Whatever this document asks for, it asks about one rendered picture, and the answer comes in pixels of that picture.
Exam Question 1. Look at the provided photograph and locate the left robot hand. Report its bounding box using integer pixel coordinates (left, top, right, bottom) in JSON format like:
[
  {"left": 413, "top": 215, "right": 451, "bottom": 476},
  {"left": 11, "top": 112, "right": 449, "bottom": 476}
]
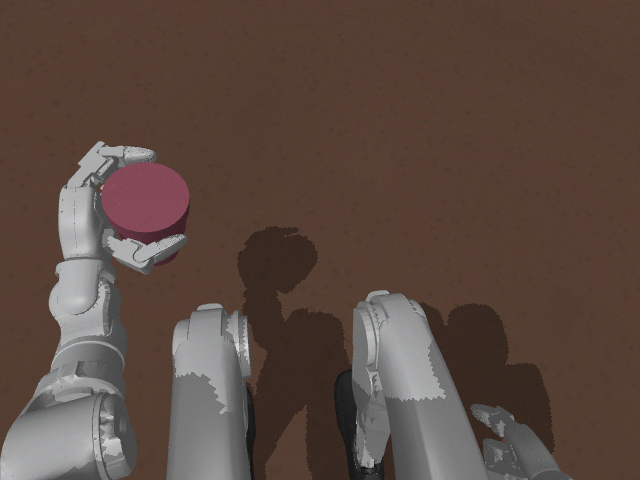
[{"left": 58, "top": 141, "right": 188, "bottom": 275}]

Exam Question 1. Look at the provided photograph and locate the right robot hand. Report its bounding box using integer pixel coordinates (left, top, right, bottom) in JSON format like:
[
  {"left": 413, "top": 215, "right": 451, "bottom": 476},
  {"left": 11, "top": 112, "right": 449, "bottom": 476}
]
[{"left": 470, "top": 404, "right": 561, "bottom": 480}]

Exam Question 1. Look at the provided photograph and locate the cup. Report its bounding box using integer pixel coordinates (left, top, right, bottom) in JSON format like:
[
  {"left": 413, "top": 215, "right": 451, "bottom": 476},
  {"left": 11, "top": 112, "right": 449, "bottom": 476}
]
[{"left": 101, "top": 162, "right": 190, "bottom": 266}]

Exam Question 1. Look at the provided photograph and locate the left robot arm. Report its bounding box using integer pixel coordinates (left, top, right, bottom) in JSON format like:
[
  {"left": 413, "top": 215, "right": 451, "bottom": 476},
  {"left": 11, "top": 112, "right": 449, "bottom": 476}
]
[{"left": 0, "top": 257, "right": 137, "bottom": 480}]

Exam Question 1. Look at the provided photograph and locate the right robot foot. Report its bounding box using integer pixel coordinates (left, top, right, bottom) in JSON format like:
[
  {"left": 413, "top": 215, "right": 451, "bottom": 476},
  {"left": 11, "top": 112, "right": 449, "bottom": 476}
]
[{"left": 334, "top": 369, "right": 384, "bottom": 480}]

